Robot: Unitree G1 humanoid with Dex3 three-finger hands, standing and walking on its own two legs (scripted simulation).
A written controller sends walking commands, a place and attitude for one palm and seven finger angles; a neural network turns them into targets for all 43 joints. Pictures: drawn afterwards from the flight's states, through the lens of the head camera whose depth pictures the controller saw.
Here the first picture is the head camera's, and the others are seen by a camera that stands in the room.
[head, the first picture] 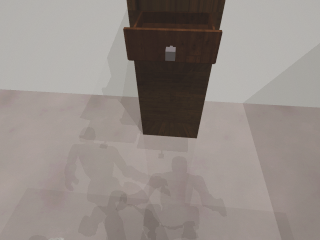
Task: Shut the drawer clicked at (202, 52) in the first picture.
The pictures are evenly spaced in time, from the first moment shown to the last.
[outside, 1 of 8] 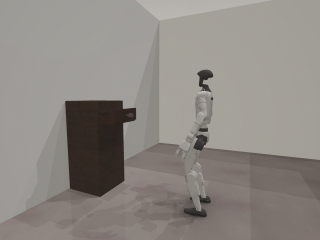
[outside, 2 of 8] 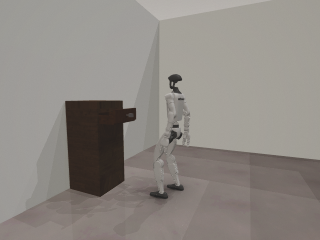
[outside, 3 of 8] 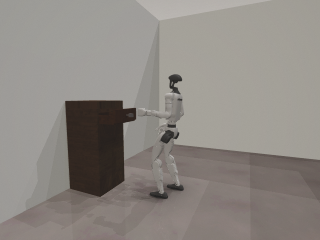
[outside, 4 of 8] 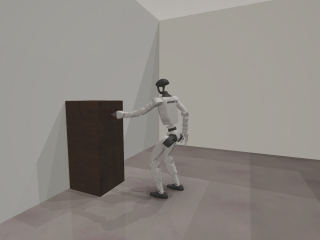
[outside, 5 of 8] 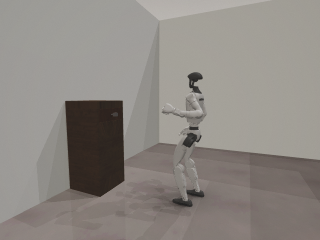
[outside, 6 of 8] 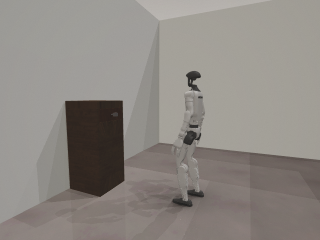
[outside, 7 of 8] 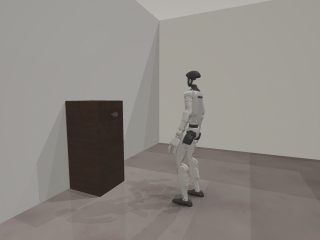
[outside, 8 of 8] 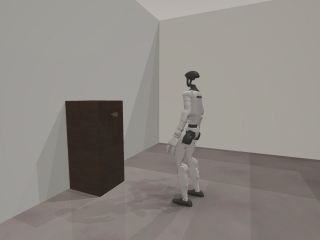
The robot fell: no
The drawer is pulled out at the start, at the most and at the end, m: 0.20 0.20 0.00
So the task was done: yes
